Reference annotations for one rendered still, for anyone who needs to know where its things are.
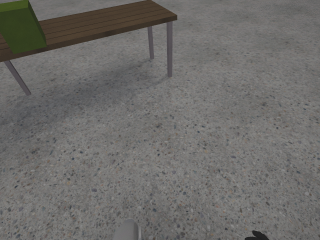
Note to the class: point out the robot left thigh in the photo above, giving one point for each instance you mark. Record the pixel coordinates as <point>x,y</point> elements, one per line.
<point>128,231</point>

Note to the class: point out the table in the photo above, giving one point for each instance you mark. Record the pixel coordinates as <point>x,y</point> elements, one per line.
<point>96,24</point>

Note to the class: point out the robot left shin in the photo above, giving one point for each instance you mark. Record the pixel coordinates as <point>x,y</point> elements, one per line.
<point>129,220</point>

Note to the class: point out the right robot hand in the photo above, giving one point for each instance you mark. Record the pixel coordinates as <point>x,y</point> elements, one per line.
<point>258,236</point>

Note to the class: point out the carton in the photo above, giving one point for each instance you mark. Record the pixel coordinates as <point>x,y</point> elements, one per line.
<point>20,27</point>

